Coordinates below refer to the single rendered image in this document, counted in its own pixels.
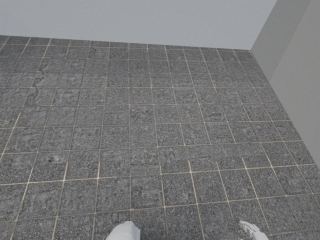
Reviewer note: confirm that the robot left thigh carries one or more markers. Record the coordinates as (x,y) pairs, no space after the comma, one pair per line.
(125,231)

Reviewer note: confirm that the right robot hand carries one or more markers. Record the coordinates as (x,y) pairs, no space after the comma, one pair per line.
(252,231)

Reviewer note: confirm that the left robot shin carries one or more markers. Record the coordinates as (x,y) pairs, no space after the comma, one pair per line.
(128,222)

